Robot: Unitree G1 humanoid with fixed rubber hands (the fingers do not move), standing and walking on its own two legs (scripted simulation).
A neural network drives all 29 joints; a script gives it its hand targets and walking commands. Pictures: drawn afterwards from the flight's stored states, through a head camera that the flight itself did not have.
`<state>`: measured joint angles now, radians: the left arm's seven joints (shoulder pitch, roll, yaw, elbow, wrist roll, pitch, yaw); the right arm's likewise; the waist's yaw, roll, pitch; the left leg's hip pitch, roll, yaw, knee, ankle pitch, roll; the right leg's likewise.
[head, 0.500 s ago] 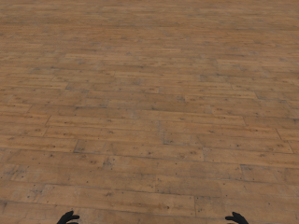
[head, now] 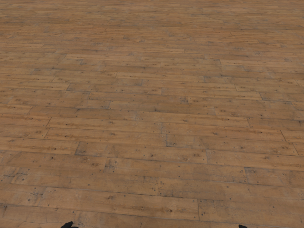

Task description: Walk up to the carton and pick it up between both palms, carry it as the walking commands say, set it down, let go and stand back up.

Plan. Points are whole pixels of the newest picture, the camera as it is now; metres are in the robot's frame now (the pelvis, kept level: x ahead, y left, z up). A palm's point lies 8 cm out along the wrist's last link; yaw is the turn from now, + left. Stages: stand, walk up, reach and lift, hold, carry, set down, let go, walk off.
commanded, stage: stand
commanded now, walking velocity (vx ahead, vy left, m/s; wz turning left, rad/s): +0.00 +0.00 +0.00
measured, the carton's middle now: out of the picture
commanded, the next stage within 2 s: walk up in 0.20 s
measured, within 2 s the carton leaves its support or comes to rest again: neither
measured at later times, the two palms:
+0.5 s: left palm out of the picture +0.08 +0.27 -0.11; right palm out of the picture +0.08 -0.25 -0.11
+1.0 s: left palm out of the picture +0.09 +0.19 -0.09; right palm out of the picture -0.01 -0.32 -0.11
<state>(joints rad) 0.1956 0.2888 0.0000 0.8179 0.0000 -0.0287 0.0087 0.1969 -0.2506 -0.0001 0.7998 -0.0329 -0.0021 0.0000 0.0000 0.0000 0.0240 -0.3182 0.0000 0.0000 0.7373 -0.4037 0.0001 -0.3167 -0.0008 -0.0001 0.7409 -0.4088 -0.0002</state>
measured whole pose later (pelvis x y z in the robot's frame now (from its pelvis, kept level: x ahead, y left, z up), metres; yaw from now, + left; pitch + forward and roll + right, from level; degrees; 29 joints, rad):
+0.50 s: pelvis -0.01 +0.00 +0.01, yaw -1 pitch +0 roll +0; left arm 0.20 0.29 0.00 0.88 0.00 0.03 -0.01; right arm 0.20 -0.25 0.00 0.86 -0.02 0.01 0.00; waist 0.00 0.00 0.02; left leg -0.32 0.00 0.01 0.68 -0.35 0.00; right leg -0.33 0.00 0.01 0.69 -0.35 0.00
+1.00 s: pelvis -0.04 -0.05 +0.03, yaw -12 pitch +1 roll +2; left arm 0.21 0.25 0.00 0.88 0.00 0.03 -0.01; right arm 0.18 -0.25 -0.02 0.86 -0.02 0.08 -0.02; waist 0.00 0.01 0.06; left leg -0.34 0.06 0.09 0.86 -0.53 -0.03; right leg -0.28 0.06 0.09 0.49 -0.21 -0.06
